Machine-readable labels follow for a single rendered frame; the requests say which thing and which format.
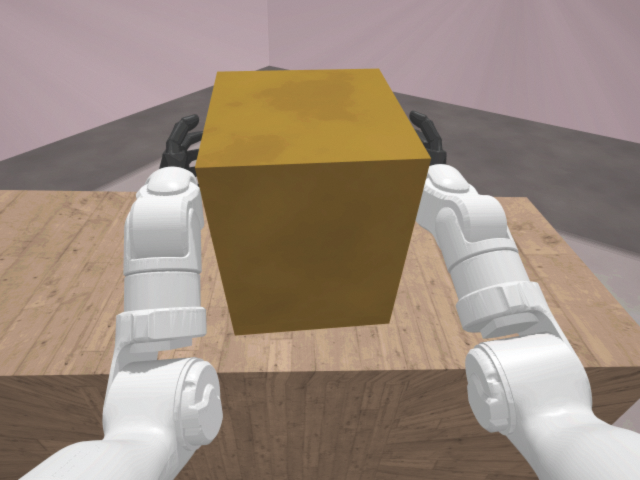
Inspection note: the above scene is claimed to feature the right robot upper arm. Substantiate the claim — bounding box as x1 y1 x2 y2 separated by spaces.
465 332 640 480

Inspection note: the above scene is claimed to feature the right robot forearm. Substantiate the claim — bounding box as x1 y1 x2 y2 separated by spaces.
415 164 592 409

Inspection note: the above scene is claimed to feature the left robot forearm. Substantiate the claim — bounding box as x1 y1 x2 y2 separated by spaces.
103 167 207 435

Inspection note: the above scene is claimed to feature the left robot hand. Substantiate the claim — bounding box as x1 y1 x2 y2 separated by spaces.
159 114 203 187

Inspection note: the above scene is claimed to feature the left robot upper arm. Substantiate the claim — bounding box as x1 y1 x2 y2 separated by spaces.
19 357 223 480

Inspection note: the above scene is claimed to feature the right robot hand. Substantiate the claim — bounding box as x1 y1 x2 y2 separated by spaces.
409 111 447 166

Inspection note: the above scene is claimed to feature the carton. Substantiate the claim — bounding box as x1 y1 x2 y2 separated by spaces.
195 69 431 336

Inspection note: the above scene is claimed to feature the pedestal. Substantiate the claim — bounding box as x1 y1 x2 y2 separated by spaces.
0 190 640 480

